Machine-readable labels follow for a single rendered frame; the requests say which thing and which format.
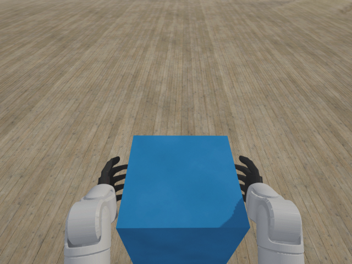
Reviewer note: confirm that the left robot forearm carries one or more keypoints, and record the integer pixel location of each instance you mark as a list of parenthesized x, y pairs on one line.
[(88, 227)]

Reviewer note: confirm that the right robot hand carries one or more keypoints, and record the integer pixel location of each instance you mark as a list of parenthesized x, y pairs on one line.
[(251, 172)]

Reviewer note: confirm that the left robot hand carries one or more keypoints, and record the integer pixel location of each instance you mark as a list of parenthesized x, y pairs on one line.
[(107, 175)]

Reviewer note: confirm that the right robot forearm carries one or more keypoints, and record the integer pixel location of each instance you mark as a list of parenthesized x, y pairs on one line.
[(279, 231)]

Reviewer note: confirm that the carton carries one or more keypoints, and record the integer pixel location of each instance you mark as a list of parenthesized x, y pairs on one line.
[(181, 201)]

